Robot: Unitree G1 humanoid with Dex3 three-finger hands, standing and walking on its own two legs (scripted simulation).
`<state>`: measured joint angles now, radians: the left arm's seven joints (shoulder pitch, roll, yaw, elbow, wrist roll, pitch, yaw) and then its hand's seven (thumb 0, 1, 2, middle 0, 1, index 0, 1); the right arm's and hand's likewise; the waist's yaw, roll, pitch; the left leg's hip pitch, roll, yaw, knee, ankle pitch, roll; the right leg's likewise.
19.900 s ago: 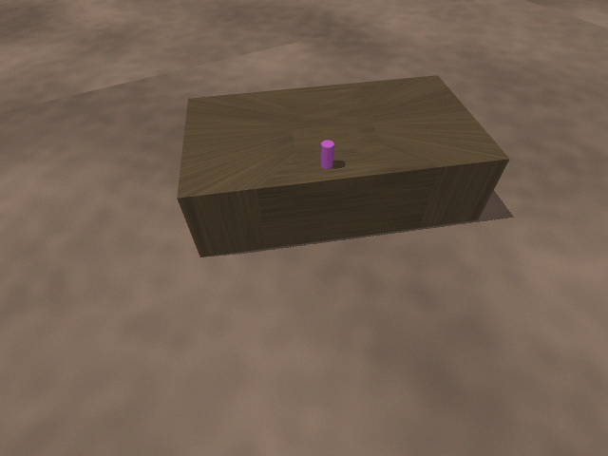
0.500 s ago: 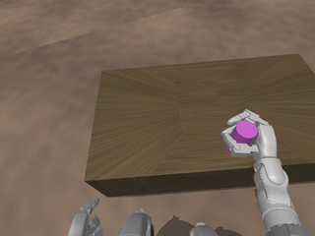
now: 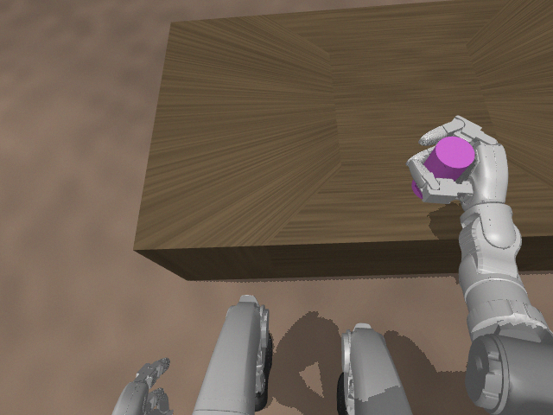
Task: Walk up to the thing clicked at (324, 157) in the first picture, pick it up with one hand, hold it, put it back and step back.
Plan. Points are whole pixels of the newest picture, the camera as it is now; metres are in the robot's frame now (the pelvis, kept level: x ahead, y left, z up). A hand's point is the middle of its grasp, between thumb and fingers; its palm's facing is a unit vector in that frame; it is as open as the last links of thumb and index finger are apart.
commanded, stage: crouch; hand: right
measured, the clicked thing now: (439, 171) +0.46 -0.16 +0.01
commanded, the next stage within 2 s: lower in 0.42 s
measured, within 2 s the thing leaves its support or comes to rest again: rests again in 1.74 s
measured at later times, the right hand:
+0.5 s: hand (418, 171) +0.49 -0.15 -0.04, palm faces -0.03 +1.00 -0.01, open 6.4 cm
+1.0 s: hand (403, 187) +0.49 -0.15 -0.12, palm faces -0.03 +1.00 -0.02, open 6.4 cm
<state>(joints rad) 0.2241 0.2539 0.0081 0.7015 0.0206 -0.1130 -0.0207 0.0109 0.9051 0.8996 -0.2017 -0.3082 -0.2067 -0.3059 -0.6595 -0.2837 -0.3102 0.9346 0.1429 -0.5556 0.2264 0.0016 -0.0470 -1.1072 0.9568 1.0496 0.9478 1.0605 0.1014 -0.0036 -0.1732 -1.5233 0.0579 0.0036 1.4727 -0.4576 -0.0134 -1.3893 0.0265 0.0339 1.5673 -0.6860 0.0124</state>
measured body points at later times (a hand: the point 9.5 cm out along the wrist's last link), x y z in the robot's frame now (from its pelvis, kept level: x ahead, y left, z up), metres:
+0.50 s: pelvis -0.03 -0.01 -0.06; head +0.16 -0.03 +0.35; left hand +0.04 +0.26 -0.18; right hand +0.48 -0.21 -0.04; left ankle +0.10 +0.13 -0.55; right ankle +0.02 -0.12 -0.55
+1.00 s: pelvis -0.03 -0.01 -0.12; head +0.19 -0.02 +0.28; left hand +0.04 +0.28 -0.24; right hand +0.49 -0.20 -0.11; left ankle +0.10 +0.13 -0.55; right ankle +0.02 -0.12 -0.55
